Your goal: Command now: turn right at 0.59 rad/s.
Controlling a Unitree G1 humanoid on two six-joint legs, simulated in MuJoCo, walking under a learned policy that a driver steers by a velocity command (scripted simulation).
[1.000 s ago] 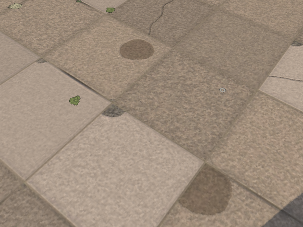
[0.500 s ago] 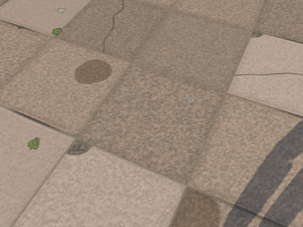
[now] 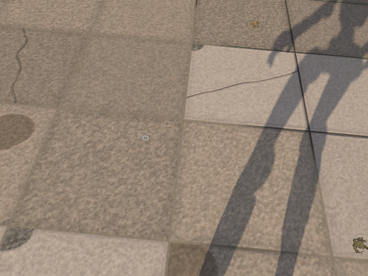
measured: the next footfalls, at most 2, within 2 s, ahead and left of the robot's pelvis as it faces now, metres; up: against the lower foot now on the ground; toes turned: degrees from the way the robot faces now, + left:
right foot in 0.14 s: +0.03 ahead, -0.14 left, +0.00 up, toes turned -7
left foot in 0.58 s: +0.23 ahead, +0.05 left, +0.00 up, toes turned -23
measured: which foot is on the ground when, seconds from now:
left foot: down 0.00-0.14, up 0.16-0.56, down 0.58-1.00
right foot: up 0.00-0.12, down 0.14-0.58, up 0.60-1.00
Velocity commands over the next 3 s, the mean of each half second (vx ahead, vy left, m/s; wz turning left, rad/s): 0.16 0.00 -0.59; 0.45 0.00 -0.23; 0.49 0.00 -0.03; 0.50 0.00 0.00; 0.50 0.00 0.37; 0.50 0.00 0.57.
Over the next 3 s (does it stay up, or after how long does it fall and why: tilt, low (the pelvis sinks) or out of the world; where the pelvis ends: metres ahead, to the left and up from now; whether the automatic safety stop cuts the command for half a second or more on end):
stays up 1.30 -0.45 0.00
